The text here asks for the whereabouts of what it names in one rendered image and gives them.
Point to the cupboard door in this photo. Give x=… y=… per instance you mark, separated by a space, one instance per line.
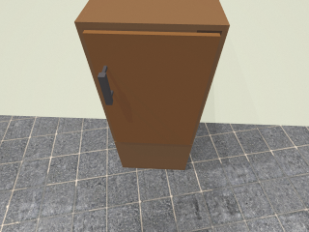
x=158 y=81

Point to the handle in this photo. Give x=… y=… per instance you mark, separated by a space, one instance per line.
x=104 y=86

